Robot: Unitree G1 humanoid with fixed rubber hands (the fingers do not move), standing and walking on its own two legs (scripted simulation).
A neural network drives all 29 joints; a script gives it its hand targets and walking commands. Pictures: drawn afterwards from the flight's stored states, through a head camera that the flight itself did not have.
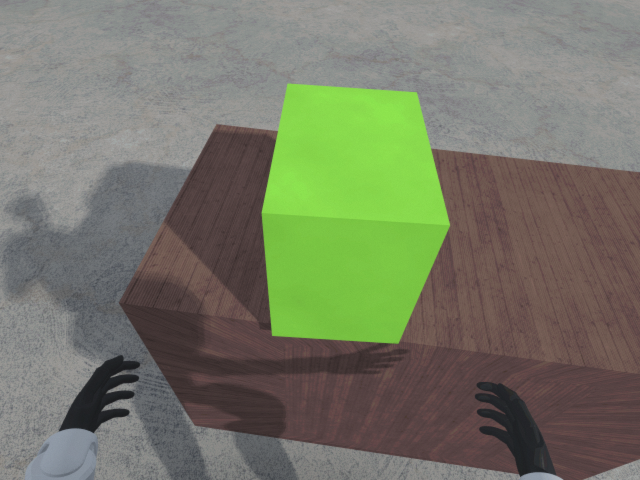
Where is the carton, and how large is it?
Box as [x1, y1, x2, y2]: [262, 84, 449, 343]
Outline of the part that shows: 287,84 262,208 262,223 272,335 398,343 449,226 416,92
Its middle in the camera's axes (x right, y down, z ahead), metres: +0.04 -0.03 +0.61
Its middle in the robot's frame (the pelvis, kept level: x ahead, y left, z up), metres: +0.49 -0.02 +0.04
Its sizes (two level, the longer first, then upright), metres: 0.286 0.202 0.276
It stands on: a pedestal, 0.67 m high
